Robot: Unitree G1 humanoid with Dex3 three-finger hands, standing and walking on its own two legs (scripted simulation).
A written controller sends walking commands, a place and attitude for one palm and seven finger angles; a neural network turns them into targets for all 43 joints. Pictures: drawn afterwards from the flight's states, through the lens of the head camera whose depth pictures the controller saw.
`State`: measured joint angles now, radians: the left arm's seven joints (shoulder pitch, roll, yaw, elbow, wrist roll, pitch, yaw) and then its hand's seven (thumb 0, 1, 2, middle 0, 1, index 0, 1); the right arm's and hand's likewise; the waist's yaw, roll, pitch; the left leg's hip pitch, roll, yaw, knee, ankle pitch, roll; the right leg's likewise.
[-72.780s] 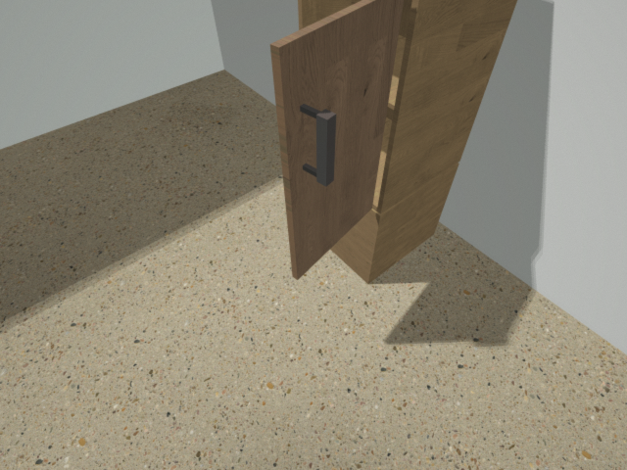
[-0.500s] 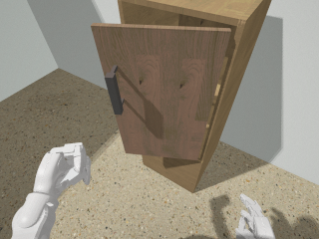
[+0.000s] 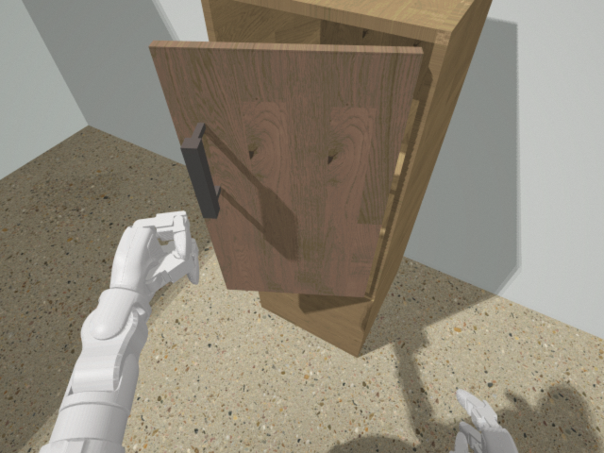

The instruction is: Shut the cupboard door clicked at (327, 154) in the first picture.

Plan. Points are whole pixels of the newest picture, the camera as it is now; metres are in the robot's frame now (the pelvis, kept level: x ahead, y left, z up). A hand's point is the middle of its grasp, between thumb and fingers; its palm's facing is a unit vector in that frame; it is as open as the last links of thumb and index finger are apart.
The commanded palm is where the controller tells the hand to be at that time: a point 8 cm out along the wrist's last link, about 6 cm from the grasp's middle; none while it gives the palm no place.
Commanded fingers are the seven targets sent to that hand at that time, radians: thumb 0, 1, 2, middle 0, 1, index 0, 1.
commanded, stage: bring the fist close to the handle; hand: left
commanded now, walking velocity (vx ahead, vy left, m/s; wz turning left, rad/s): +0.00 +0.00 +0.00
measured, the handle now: (205, 172) +0.50 +0.18 +0.09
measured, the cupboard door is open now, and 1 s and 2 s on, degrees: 25 25 8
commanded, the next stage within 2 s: push the door shut along its arc in 0.78 s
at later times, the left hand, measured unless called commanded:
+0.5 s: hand (214, 207) +0.41 +0.15 +0.10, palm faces -0.03 -1.00 -0.02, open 3.1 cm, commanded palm +0.38 +0.20 +0.10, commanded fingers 0.00 0.90 0.90 -1.30 -1.50 -1.30 -1.50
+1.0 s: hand (224, 207) +0.42 +0.14 +0.09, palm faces -0.06 -1.00 -0.02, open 3.1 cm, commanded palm +0.41 +0.19 +0.10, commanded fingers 0.00 0.90 0.90 -1.30 -1.50 -1.30 -1.50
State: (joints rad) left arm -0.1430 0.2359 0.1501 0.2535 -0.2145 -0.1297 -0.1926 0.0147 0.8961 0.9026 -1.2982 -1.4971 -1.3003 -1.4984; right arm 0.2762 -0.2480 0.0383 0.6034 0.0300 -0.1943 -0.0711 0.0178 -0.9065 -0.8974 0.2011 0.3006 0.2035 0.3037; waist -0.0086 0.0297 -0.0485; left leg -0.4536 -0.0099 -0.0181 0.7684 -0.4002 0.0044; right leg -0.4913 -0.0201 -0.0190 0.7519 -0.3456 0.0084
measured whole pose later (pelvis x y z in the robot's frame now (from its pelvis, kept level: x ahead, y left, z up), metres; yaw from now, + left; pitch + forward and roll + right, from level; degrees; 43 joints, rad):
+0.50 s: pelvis +0.00 -0.01 +0.00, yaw -1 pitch +8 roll +0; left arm -0.53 0.29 0.24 0.73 -0.18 -0.24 -0.19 0.02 0.90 0.90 -1.30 -1.50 -1.30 -1.50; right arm 0.31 -0.26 0.01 0.64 0.03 -0.08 -0.05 0.02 -0.91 -0.90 0.20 0.30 0.20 0.30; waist -0.05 0.02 -0.06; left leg -0.52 0.01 0.00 0.77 -0.39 -0.01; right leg -0.57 0.00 -0.01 0.76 -0.33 0.00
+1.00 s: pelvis -0.01 +0.00 +0.00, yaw -1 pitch +9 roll +0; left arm -0.64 0.27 0.21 0.88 -0.15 -0.28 -0.17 0.01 0.90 0.90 -1.30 -1.50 -1.30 -1.50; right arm 0.30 -0.25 0.02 0.63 0.02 -0.06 -0.05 0.01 -0.91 -0.90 0.20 0.30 0.20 0.30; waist -0.07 0.02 -0.06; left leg -0.56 0.00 0.00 0.79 -0.38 0.00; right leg -0.61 -0.01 0.00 0.77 -0.32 0.01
